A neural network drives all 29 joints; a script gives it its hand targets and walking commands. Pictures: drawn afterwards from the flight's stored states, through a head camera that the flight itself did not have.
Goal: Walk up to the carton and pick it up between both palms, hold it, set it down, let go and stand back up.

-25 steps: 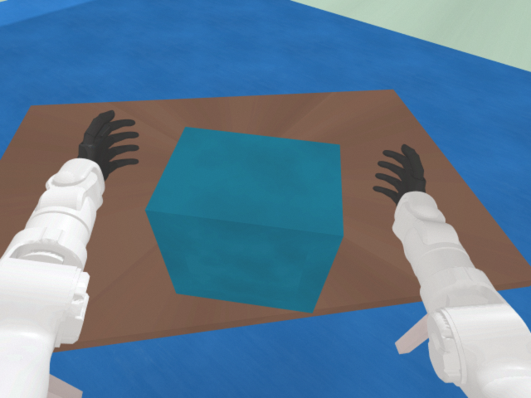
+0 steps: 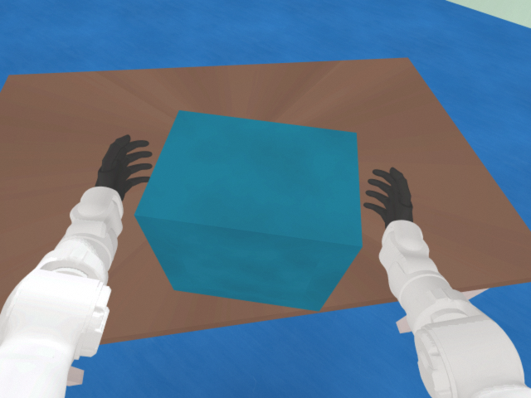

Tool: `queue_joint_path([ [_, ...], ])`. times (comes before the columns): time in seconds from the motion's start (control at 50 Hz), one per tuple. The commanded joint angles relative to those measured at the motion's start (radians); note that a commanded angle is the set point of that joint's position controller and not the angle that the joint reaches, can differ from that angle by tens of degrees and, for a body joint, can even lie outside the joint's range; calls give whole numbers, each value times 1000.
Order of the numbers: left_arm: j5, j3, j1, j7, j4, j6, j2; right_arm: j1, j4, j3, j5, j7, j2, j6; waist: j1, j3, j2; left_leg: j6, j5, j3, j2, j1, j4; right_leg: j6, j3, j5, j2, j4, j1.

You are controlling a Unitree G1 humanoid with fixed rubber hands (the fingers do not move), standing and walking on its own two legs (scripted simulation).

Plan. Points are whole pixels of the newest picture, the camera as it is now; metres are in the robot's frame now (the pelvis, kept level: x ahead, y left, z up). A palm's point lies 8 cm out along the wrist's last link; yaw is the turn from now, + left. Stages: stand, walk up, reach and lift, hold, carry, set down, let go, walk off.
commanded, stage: reach and lift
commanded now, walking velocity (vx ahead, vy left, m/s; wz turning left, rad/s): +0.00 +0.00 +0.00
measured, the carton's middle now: (255, 219) +0.41 +0.00 +0.00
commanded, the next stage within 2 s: none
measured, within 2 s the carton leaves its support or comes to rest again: neither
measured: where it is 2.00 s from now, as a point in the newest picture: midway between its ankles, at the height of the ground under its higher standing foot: outside the picture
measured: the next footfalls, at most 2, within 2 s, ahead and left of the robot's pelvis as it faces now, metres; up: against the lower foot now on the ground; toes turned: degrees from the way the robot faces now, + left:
none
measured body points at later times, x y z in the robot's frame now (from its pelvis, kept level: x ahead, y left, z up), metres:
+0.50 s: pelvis -0.01 +0.00 +0.00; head +0.06 +0.02 +0.44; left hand +0.45 +0.18 +0.05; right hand +0.40 -0.19 +0.03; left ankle +0.00 +0.12 -0.73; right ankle -0.03 -0.15 -0.73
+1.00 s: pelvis -0.01 +0.00 +0.00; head +0.07 +0.02 +0.44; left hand +0.46 +0.18 +0.05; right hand +0.40 -0.19 +0.03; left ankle +0.00 +0.12 -0.73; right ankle -0.03 -0.15 -0.73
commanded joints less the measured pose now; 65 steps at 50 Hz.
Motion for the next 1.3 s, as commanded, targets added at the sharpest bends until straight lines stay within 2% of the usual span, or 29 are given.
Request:
queue_joint_path([
  [0.0,60,49,-363,19,-160,-76,152,-368,-178,99,49,11,-160,-85,47,-704,82,-86,674,8,-28,442,191,-10,-87,498,66,82,62],
  [0.08,38,18,-346,26,-149,-79,129,-353,-176,95,56,16,-161,-77,51,-697,106,-91,659,4,-18,472,176,-21,-100,436,69,72,9],
  [0.12,54,33,-333,20,-80,-66,114,-358,-122,109,55,11,-162,-71,38,-624,60,-80,638,16,-25,431,177,-11,-91,484,63,73,43],
  [0.14,53,23,-357,13,-25,-67,125,-355,-84,117,49,7,-146,-59,26,-567,47,-64,539,13,-29,372,162,-3,-84,456,54,73,55],
  [0.18,39,17,-377,16,-68,-75,97,-372,-118,126,61,13,-123,-50,52,-574,49,-59,518,10,-27,382,147,-7,-84,396,56,76,44],
  [0.24,20,-30,-403,10,28,-76,70,-428,-109,123,48,12,-87,-34,27,-524,12,-32,371,10,-25,288,138,-7,-79,315,39,75,14],
  [0.28,16,-45,-416,17,4,-87,28,-440,-135,96,22,10,-60,-42,9,-526,9,-33,329,11,-26,277,137,-9,-85,270,36,77,0],
  [0.3,30,-43,-425,19,4,-87,20,-444,-138,93,16,17,-43,-41,28,-511,35,-35,327,2,-27,294,131,-20,-88,230,34,73,-23],
  [0.36,53,-20,-464,37,-35,-99,5,-457,-93,26,-27,16,-29,-28,8,-534,54,-37,315,-5,-15,321,128,-29,-93,173,38,61,-72],
  [0.42,93,0,-471,57,-26,-99,-25,-501,-111,-9,-72,7,-18,-47,23,-542,79,-45,296,0,-17,323,123,-32,-101,157,44,59,-98],
  [0.44,83,3,-454,56,-10,-97,-1,-480,-101,-23,-90,-1,-36,-42,6,-561,56,-41,295,2,-17,311,128,-34,-91,171,43,56,-68],
  [0.46,118,49,-443,59,-50,-98,6,-455,-123,-33,-101,-16,-4,-57,19,-606,57,-42,340,24,-26,308,139,-27,-84,249,46,58,-16],
  [0.52,165,76,-473,73,-79,-97,-8,-460,-72,-93,-148,-36,-11,-72,-11,-659,98,-63,402,20,-31,327,148,-28,-82,327,51,66,25],
  [0.54,149,81,-449,71,-66,-93,-24,-447,-92,-61,-123,-35,-3,-77,14,-647,80,-65,440,19,-28,337,145,-23,-84,351,58,67,23],
  [0.6,153,78,-439,68,-83,-97,-39,-451,-131,-42,-98,-31,15,-89,25,-685,77,-69,473,25,-29,351,154,-21,-81,378,52,73,50],
  [0.66,161,102,-422,69,-33,-90,-38,-418,-45,-31,-93,-29,13,-80,30,-598,78,-70,491,24,-27,339,151,-19,-69,398,52,71,71],
  [0.68,165,115,-429,73,-133,-100,-45,-429,-98,-39,-91,-35,13,-97,27,-664,78,-76,561,25,-28,374,161,-16,-70,459,57,74,91],
  [0.76,162,103,-389,68,-67,-95,-70,-420,-111,-10,-64,-36,45,-104,42,-644,89,-72,507,33,-27,352,150,-22,-80,409,56,72,70],
  [0.8,167,119,-396,66,-41,-83,-64,-426,-93,-31,-82,-47,36,-91,24,-601,45,-59,482,30,-24,353,142,-12,-72,400,54,61,74],
  [0.82,161,100,-418,62,-80,-87,-77,-412,-89,-39,-87,-49,48,-98,7,-608,61,-66,521,21,-25,370,153,-14,-70,447,56,67,96],
  [0.84,189,111,-403,66,-98,-85,-81,-389,-57,-36,-87,-44,42,-97,20,-612,93,-74,534,19,-26,393,151,-21,-75,419,56,58,74],
  [0.88,174,117,-439,66,-107,-87,-80,-452,-143,-28,-95,-53,60,-98,30,-640,64,-63,491,27,-29,352,156,-15,-73,428,54,66,104],
  [0.92,195,119,-428,63,-44,-86,-88,-445,-74,-29,-90,-46,78,-84,30,-557,70,-55,446,23,-29,322,146,-19,-71,367,46,66,66],
  [0.96,170,106,-457,68,-119,-92,-104,-475,-142,-49,-99,-50,63,-97,25,-654,70,-67,494,22,-25,361,151,-19,-83,385,56,61,48],
  [1.02,181,98,-438,69,-106,-96,-116,-443,-83,-69,-122,-46,67,-97,4,-610,93,-74,487,13,-23,384,140,-30,-85,353,55,38,31],
  [1.06,183,125,-418,63,-81,-93,-110,-445,-98,-40,-114,-45,90,-83,33,-579,41,-54,461,22,-22,349,147,-19,-74,354,48,50,50],
  [1.08,189,103,-429,61,-81,-96,-119,-423,-59,-56,-110,-49,85,-87,1,-582,78,-57,441,15,-18,361,134,-27,-73,337,49,43,35],
  [1.1,201,123,-433,64,-85,-97,-118,-449,-71,-65,-126,-43,87,-86,27,-584,76,-56,425,23,-23,343,134,-27,-76,302,48,43,25],
  [1.28,198,127,-431,64,-97,-121,-138,-474,-131,-51,-135,-42,133,-91,29,-587,59,-48,445,17,-17,329,135,-25,-73,345,48,53,51],
])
